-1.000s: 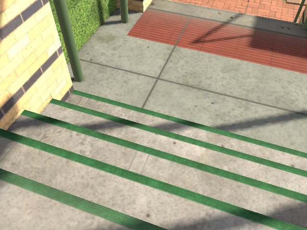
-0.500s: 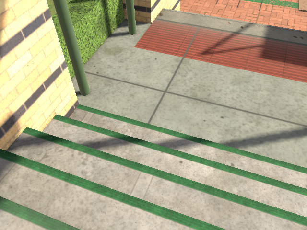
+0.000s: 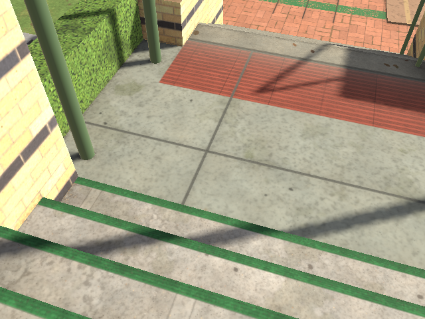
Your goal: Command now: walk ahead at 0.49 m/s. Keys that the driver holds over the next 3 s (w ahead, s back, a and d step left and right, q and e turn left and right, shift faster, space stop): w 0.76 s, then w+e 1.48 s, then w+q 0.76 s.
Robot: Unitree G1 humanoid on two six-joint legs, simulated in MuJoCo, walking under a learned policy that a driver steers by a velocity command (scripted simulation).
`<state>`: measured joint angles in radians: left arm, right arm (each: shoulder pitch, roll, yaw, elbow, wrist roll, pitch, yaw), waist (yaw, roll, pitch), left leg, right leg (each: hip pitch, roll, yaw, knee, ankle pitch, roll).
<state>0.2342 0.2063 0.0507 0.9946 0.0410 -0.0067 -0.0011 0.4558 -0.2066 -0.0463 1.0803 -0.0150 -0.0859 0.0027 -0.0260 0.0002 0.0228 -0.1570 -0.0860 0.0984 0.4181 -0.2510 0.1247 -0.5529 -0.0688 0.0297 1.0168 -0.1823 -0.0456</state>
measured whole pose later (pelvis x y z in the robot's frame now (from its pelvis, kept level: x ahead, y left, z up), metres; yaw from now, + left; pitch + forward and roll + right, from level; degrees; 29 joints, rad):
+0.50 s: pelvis +0.25 -0.07 -0.18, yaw +0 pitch -2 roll +0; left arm 0.38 0.18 0.04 1.05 0.02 -0.06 -0.02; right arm 0.36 -0.21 -0.04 1.05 -0.02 -0.03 -0.05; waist -0.03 0.03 0.00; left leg -0.70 -0.02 -0.05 1.85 -0.52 0.09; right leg -0.27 0.05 -0.12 0.65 -0.36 -0.10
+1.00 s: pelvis +0.53 +0.01 -0.32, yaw -5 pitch +0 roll -3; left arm 0.62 0.16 -0.02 1.14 0.08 -0.07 -0.11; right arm 0.11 -0.19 0.00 0.93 -0.10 -0.08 0.09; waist 0.10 0.03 0.00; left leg -0.31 0.07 0.06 0.47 -0.17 0.02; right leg -0.26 0.04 0.07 1.67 -0.80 -0.04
